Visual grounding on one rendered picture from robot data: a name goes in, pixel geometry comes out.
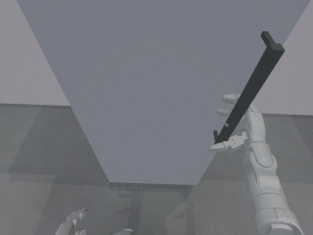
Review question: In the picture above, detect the fridge door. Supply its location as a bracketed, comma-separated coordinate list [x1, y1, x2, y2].
[17, 0, 311, 185]

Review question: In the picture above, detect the right robot hand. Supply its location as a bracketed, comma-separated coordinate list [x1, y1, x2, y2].
[209, 94, 266, 154]

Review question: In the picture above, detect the handle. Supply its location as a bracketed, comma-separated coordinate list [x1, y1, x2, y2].
[213, 31, 286, 145]

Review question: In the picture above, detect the right robot forearm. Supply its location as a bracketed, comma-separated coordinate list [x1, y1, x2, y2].
[243, 142, 304, 235]

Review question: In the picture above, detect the left robot hand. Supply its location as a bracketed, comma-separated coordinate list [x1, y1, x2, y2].
[55, 208, 87, 235]

